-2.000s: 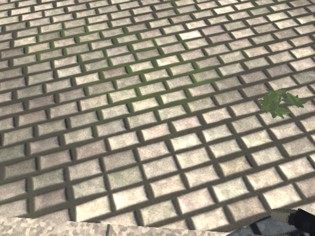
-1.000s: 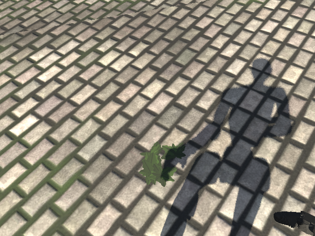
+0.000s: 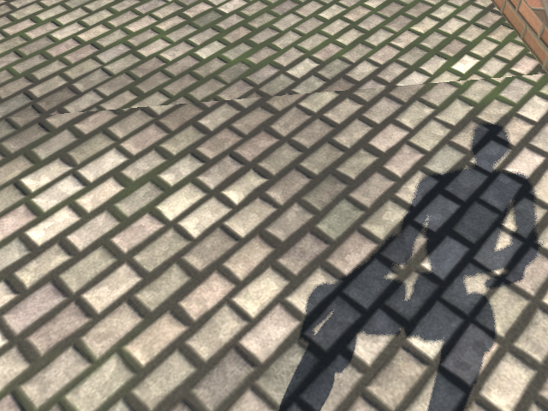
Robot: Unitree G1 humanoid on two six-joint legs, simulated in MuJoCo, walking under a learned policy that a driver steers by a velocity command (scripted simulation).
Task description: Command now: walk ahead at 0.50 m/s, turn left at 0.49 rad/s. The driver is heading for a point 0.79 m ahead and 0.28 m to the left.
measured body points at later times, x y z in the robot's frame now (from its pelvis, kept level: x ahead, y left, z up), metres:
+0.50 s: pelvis +0.29 +0.05 +0.00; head +0.32 +0.07 +0.45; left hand +0.45 +0.34 -0.08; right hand +0.42 -0.22 -0.10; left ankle +0.20 +0.11 -0.74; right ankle +0.51 -0.07 -0.70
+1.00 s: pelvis +0.55 +0.11 +0.00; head +0.57 +0.14 +0.45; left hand +0.40 +0.37 -0.12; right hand +0.86 +0.04 -0.08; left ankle +0.60 +0.33 -0.69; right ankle +0.52 -0.04 -0.74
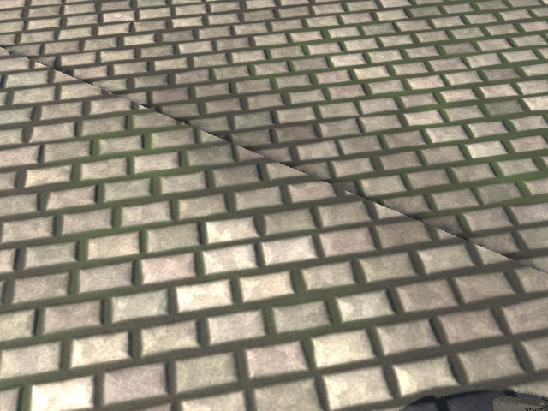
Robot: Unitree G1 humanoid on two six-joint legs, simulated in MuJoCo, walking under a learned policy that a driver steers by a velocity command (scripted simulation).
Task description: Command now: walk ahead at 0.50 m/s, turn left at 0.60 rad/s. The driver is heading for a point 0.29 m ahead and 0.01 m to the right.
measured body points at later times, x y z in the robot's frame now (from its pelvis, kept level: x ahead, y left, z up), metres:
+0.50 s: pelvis +0.22 +0.05 +0.00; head +0.24 +0.06 +0.45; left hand +0.33 +0.33 -0.11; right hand +0.38 -0.20 -0.10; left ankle +0.19 +0.12 -0.74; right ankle +0.34 -0.10 -0.71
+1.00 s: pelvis +0.28 +0.02 +0.00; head +0.29 +0.03 +0.45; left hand +0.37 +0.30 -0.13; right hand +0.39 -0.23 -0.14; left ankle +0.19 +0.12 -0.74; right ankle +0.33 -0.09 -0.74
